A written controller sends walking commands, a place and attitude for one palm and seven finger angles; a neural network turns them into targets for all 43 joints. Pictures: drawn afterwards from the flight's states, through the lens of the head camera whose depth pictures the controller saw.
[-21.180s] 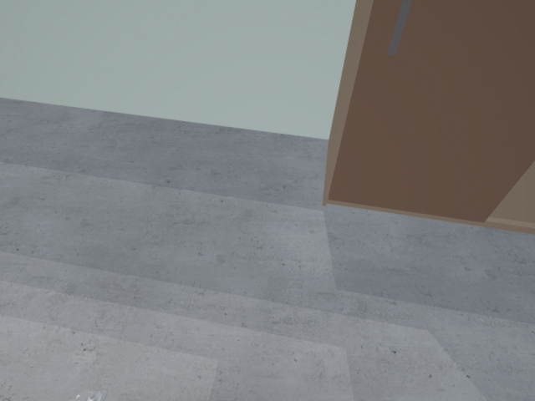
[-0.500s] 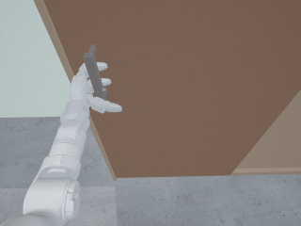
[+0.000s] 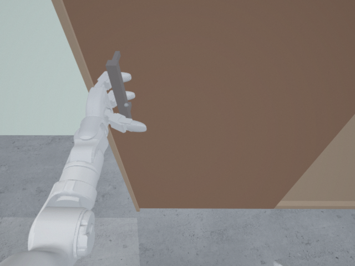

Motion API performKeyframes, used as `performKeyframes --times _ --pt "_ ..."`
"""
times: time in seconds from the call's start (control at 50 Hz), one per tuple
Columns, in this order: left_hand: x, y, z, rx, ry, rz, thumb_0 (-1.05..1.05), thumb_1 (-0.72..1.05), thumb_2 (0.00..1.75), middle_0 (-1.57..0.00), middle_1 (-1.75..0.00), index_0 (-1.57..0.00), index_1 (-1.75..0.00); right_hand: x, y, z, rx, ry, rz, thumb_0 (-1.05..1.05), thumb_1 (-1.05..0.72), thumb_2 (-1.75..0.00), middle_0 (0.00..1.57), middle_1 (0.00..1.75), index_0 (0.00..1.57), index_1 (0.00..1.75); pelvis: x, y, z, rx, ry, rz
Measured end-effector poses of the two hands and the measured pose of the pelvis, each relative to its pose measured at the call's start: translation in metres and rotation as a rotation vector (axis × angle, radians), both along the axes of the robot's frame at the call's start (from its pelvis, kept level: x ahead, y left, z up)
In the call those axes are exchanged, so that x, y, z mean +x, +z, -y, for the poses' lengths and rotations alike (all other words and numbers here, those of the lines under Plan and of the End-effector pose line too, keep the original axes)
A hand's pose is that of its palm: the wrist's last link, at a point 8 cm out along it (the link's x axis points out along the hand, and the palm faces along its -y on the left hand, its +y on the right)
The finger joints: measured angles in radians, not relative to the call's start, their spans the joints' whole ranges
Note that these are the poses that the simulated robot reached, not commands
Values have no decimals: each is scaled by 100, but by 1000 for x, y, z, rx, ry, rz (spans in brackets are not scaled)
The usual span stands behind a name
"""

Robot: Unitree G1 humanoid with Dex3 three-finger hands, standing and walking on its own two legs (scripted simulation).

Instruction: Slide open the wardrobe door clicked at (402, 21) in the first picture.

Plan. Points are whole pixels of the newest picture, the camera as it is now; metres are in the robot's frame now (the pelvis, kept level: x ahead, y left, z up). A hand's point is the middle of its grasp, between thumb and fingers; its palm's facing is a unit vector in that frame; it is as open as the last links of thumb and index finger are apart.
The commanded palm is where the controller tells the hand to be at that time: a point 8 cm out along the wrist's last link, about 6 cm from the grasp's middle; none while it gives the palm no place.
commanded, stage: grip the handle and tug to test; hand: left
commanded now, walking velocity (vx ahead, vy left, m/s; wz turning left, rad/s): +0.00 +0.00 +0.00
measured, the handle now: (122, 89) +0.50 +0.14 +0.14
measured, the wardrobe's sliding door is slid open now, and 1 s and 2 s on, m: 0.00 0.00 0.00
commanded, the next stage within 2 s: tug the door sideways, standing still in 1.38 s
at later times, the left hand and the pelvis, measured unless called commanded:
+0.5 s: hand (121, 104) +0.44 +0.13 +0.15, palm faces +0.00 -1.00 +0.02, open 8.0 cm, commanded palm +0.41 +0.18 +0.15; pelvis +0.00 +0.01 +0.00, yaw -1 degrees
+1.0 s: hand (123, 104) +0.44 +0.13 +0.15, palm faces -0.01 -1.00 +0.02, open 6.5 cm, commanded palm +0.41 +0.18 +0.15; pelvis +0.01 +0.01 +0.00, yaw -1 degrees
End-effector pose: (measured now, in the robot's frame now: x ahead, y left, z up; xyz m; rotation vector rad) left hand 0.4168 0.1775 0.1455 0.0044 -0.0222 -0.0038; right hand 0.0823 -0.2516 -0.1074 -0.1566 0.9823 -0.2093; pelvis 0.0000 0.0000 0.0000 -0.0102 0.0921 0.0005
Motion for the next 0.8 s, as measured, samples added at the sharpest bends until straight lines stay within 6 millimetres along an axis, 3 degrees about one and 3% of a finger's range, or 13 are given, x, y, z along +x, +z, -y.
performKeyframes --times 0.2,0.36,0.6,0.8 --pt "3 -4 -1 -12 1 -12 -1 -29 39 -33 -123 -32 -123 -15 -2 -1 -6 -21 -31 1 -90 -90 20 30 20 30 -1 0 -3 -2 -5 -3" --pt "0 0 -9 -8 7 21 -1 4 54 -36 -128 -36 -127 -19 -1 -2 -7 -34 -33 1 -90 -90 20 30 20 30 1 0 -6 -3 -14 -5" --pt "1 1 -9 -21 4 4 0 59 77 -37 -132 -36 -130 -6 5 -5 -10 -31 9 1 -90 -90 20 30 20 30 2 1 -9 -5 -18 -1" --pt "-1 1 -6 -21 -1 10 0 63 78 -34 -134 -30 -133 3 6 -8 -3 -21 21 1 -90 -90 20 30 20 30 6 1 -10 -3 -21 1"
